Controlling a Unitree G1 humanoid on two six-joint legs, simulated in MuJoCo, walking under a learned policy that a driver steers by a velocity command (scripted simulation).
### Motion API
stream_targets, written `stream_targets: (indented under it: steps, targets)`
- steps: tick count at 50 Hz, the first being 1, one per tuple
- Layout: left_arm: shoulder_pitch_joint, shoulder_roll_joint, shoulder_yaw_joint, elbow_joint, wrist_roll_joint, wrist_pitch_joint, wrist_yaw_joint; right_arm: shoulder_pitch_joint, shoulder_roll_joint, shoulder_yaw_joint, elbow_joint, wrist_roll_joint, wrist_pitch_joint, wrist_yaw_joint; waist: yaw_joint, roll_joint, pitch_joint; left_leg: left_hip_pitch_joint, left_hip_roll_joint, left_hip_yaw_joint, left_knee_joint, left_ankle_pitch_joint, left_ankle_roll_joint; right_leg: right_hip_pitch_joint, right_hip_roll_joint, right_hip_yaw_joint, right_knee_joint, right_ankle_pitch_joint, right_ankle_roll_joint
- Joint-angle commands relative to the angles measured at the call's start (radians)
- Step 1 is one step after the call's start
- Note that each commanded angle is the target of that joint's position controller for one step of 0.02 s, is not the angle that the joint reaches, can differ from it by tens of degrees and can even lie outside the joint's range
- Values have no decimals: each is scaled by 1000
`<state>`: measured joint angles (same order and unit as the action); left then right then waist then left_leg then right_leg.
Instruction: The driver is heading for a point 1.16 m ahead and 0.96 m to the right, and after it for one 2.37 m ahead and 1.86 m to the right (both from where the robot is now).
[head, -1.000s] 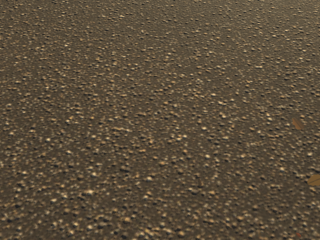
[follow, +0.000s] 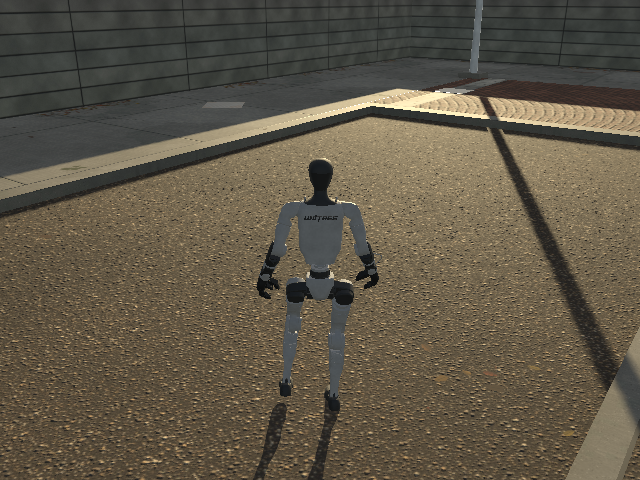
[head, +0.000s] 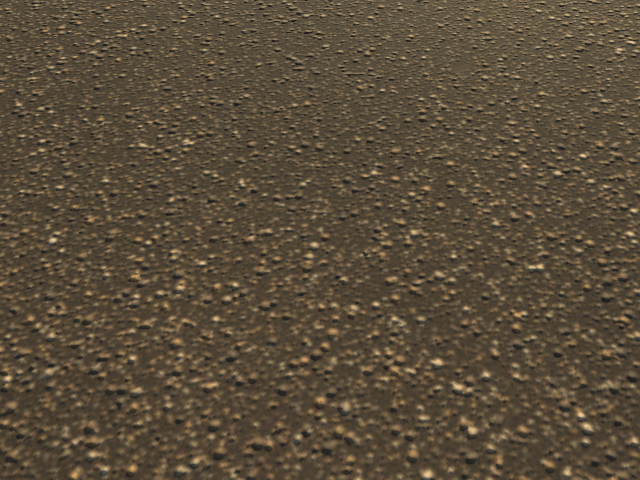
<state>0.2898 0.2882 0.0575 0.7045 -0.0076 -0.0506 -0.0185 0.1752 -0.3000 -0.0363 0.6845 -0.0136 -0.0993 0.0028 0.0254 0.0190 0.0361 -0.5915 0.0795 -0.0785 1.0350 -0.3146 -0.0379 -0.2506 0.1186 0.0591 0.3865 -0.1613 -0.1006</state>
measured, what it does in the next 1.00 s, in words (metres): walks ahead, turning right: left foot, then right foot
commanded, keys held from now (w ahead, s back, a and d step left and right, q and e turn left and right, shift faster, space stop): w+e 1.00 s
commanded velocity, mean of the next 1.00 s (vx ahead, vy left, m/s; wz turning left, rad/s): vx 0.50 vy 0.00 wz -0.58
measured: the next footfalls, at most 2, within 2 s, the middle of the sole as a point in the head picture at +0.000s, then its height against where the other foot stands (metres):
left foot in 0.24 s outside the picture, level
right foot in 0.76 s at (443, 459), level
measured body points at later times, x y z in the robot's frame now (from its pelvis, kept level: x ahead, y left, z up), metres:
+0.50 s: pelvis +0.28 +0.05 +0.00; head +0.30 +0.05 +0.45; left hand +0.51 +0.26 -0.09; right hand +0.25 -0.24 -0.11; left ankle +0.29 +0.16 -0.74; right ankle +0.29 -0.12 -0.66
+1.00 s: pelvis +0.51 -0.11 +0.00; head +0.53 -0.14 +0.45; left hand +0.74 +0.07 -0.10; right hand +0.51 -0.44 -0.09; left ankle +0.68 -0.01 -0.67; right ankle +0.47 -0.17 -0.74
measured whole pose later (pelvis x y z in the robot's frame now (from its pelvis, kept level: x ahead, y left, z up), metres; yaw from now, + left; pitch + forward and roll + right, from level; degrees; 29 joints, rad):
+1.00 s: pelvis +0.51 -0.11 +0.00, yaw -36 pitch +1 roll +0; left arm 0.33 0.28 0.06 0.66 -0.01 -0.04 -0.01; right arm 0.11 -0.32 -0.05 0.71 -0.02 -0.10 0.00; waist 0.04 0.03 0.05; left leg -0.63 0.10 -0.07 0.96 -0.23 -0.05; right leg -0.22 0.11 0.08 0.37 -0.17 -0.10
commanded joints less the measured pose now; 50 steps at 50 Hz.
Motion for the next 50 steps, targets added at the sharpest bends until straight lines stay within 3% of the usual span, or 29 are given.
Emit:
stream_targets:
  steps: [1, 3, 6, 9, 11, 12, 13, 14, 15, 16, 17, 19, 21, 24, 29, 33, 35, 36, 37, 38, 39, 40, 41, 42, 43, 44, 45, 46, 50]
  targets:
    - [-43, 172, 48, -75, -7, -14, 21, -11, -63, -14, -61, -7, 2, -8, -24, -70, -40, 29, -9, 34, -187, 156, -44, -52, -220, 193, -162, 255, -179]
    - [-13, 177, 51, -63, -14, -5, 28, -92, -46, -6, -74, -3, -3, -3, 14, -88, -41, 92, -45, 40, -350, 316, -50, -77, -184, 168, -143, 182, -139]
    - [44, 179, 53, -41, -21, 8, 33, -163, -67, -13, -91, 17, -13, 7, 45, -106, -52, 137, -79, 19, -473, 385, -45, -26, -205, 235, -100, 84, -113]
    - [49, 169, 53, -39, -19, 14, 36, -144, -110, -35, -90, 24, -25, 13, 18, -132, -58, 177, -76, -16, -533, 300, -8, 59, -244, 337, -11, 22, -84]
    - [30, 137, 45, -48, -13, 17, 34, -28, -136, -55, -61, 21, -34, 9, -50, -141, -92, 342, -68, 3, -585, 259, 41, 44, -210, 341, 98, 38, -44]
    - [32, 79, 24, -61, -5, 12, 29, 90, -178, -70, -51, 3, -39, 1, -106, -77, -195, 546, 52, -100, -578, 204, 98, -28, -155, 278, 311, -13, -8]
    - [149, 9, 1, -91, -20, 3, 28, 202, -269, -94, -26, -17, -27, -3, -84, 200, -341, 889, 283, -501, -641, -12, 252, -339, -12, 122, 652, -307, 64]
    - [163, 75, 6, -90, -31, -1, 29, 228, -223, -88, -12, 7, -18, 5, -89, 286, -332, 910, 352, -745, -725, -257, 290, -513, -64, 110, 840, -432, 81]
    - [87, 151, 28, -84, -30, 3, 30, 181, -153, -69, -26, 13, -14, 2, -112, 168, -203, 806, 310, -622, -745, -298, 250, -560, -109, 117, 912, -342, 88]
    - [20, 158, 32, -96, -20, 9, 31, 136, -126, -59, -31, 8, -7, -1, -109, 96, -127, 700, 268, -473, -744, -175, 217, -549, -141, 81, 917, -268, 93]
    - [-19, 149, 34, -109, -10, 10, 28, 100, -101, -51, -25, 4, -3, -2, -95, 73, -67, 605, 226, -362, -762, -44, 208, -530, -167, 75, 875, -214, 96]
    - [-17, 118, 36, -116, -19, 19, 18, 71, -75, -42, -13, -2, -5, -6, -61, 113, -32, 504, 177, -219, -808, 88, 196, -460, -208, 60, 818, -160, 98]
    - [-25, 82, 29, -123, -21, 30, 14, 71, -82, -46, 5, 6, -12, -5, -53, 108, -21, 476, 173, -134, -845, 163, 212, -456, -218, 40, 773, -137, 106]
    - [-77, 61, 21, -145, -12, 35, 11, 80, -119, -60, 33, 4, -14, -6, -56, 65, -9, 499, 194, -44, -873, 279, 234, -497, -230, 37, 661, -51, 123]
    - [-204, 37, 9, -168, -14, 20, -17, 93, -152, -66, 71, 13, 2, -11, -97, 44, 17, 535, 166, 132, -873, 367, 196, -438, -215, -31, 394, 168, 107]
    - [-285, 44, 11, -205, -19, 20, -39, 133, -186, -77, 104, 32, 21, -10, -109, 45, 48, 625, 198, 192, -838, 459, 171, -406, -192, -85, 275, 115, 64]
    - [-255, 75, 27, -211, -12, 24, -43, 127, -215, -87, 107, 43, 32, -14, -71, 70, 12, 667, 201, 233, -729, 768, 151, -315, -139, -135, 249, 15, 22]
    - [-189, 102, 42, -199, -8, 28, -41, 123, -231, -92, 106, 48, 39, -18, -26, 83, -34, 673, 195, 254, -615, 935, 140, -218, -100, -162, 241, -27, -4]
    - [-43, 142, 68, -161, -10, 32, -34, 109, -228, -90, 102, 52, 45, -22, 61, 66, -110, 619, 168, 286, -426, 992, 116, -18, -56, -178, 180, 20, -39]
    - [136, 207, 102, -114, -15, 42, -16, 121, -193, -76, 92, 36, 41, -26, 141, 4, -200, 407, 132, 288, -152, 792, 77, 290, -88, -76, 162, 50, -84]
    - [120, 326, 115, -115, -26, 39, -1, 202, -39, -27, 34, -17, 24, -14, 24, -292, -257, -48, -50, 251, 215, -180, 13, 611, -359, 453, 106, -32, -242]
    - [151, 277, 96, -153, -19, 19, -8, 143, -100, -27, 14, 13, -14, 0, 82, -223, -446, -173, -110, 1, 375, -295, 13, 689, -464, 809, -64, -236, -342]
    - [122, 212, 77, -135, -10, 3, -13, 36, -161, -44, -14, 53, -34, 9, 103, -146, -304, -260, -55, -23, 365, -188, 30, 607, -430, 668, -93, -201, -278]
    - [74, 186, 68, -131, -12, -5, -12, 10, -148, -36, -22, 50, -45, 7, 66, -93, -200, -237, -14, -13, 277, -97, 43, 461, -385, 537, -94, -118, -241]
    - [3, 159, 58, -139, -9, -7, -10, 9, -143, -38, -9, 23, -48, -1, 20, -39, -139, -171, 18, -12, 190, -46, 38, 319, -344, 443, -96, -1, -210]
    - [-41, 135, 49, -152, 2, -8, -7, 25, -153, -45, -3, 8, -40, -3, -17, -52, -114, -98, 36, -18, 134, -13, 31, 219, -314, 380, -112, 109, -200]
    - [-60, 132, 46, -157, 7, -8, -3, 38, -151, -47, 0, 4, -28, 0, -38, -63, -104, -53, 38, -17, 103, 3, 21, 158, -302, 357, -133, 159, -202]
    - [-63, 135, 47, -151, 5, -11, 1, 45, -137, -45, 2, 0, -18, 0, -46, -61, -98, -35, 36, -5, 65, 11, 6, 118, -296, 335, -144, 211, -209]
    - [-18, 168, 56, -114, -6, -9, 26, -68, -75, -22, -25, -6, 0, 0, -19, -61, -44, -8, 0, 23, -191, 206, -38, -2, -233, 222, -157, 224, -177]
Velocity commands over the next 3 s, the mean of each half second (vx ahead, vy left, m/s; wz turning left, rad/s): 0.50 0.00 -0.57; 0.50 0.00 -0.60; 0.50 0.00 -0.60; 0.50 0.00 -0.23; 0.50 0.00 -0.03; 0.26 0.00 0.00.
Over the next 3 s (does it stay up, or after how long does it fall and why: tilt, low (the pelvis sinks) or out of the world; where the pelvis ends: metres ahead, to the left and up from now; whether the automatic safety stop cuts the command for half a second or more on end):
stays up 1.12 -0.91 -0.01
